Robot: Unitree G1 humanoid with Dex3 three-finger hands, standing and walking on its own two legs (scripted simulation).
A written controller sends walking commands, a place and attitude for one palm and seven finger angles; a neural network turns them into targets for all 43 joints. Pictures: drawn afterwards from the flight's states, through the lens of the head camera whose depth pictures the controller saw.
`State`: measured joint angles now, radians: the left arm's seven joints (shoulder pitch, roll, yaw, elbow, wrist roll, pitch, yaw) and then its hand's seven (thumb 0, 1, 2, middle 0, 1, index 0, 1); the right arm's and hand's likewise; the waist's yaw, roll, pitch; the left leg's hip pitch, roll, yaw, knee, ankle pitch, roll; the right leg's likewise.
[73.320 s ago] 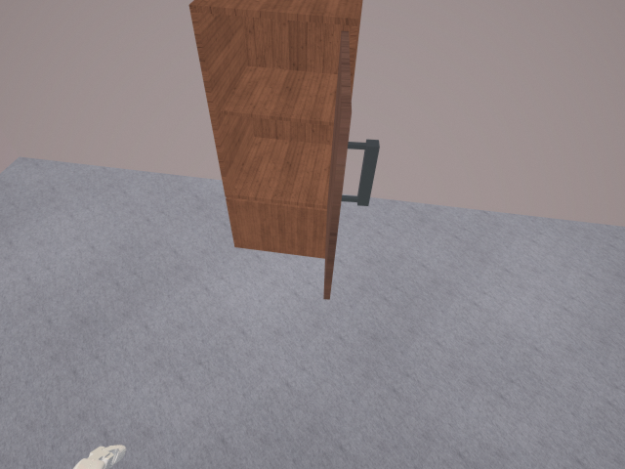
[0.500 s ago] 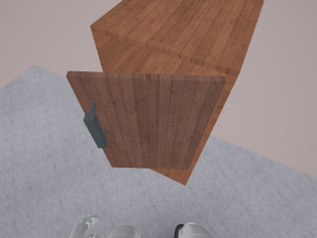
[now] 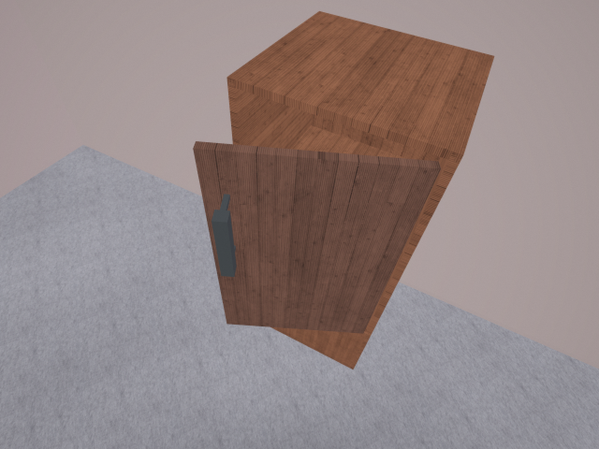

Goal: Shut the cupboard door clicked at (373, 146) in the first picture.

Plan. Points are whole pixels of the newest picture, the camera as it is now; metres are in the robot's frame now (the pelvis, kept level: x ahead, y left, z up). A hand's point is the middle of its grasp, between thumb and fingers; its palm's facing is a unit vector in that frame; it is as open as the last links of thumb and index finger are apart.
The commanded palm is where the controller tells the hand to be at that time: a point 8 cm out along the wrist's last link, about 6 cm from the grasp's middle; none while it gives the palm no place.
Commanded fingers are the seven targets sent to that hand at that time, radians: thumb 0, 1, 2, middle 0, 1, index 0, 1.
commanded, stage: come to a stop and stand still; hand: left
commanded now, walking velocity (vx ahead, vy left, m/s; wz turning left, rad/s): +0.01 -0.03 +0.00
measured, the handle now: (227, 236) +0.46 +0.16 -0.04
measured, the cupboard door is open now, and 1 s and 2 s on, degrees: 24 24 24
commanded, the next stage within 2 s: look again from close up in 0.48 s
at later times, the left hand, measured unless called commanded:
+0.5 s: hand out of the picture -0.03 +0.10 -0.18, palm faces +0.04 -0.99 -0.12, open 7.3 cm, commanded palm none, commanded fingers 0.00 0.90 0.90 -0.20 -0.30 -0.20 -0.30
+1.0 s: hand out of the picture +0.01 +0.19 -0.19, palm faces +0.04 -0.98 -0.20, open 7.4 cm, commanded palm none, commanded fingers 0.00 0.90 0.90 -0.20 -0.30 -0.20 -0.30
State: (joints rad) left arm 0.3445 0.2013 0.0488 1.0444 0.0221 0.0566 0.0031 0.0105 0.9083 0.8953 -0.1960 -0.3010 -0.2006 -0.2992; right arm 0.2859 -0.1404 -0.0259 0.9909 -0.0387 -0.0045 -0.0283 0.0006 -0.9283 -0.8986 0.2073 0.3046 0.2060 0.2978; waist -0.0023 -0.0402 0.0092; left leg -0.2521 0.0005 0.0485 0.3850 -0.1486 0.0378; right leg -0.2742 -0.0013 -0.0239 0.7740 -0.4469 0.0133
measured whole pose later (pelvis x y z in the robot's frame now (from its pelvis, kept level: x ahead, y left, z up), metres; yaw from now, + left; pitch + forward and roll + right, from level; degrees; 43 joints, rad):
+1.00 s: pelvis -0.02 +0.01 -0.02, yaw -1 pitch -3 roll -1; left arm 0.33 0.18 0.00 0.98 0.02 0.01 0.05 0.01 0.91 0.89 -0.20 -0.30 -0.20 -0.30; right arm 0.21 -0.16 -0.01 0.99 -0.02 0.00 -0.02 0.00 -0.91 -0.90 0.20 0.30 0.20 0.30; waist 0.02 -0.01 0.00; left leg -0.29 0.01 0.07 0.59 -0.24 0.04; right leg -0.09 0.00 -0.01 0.53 -0.38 0.01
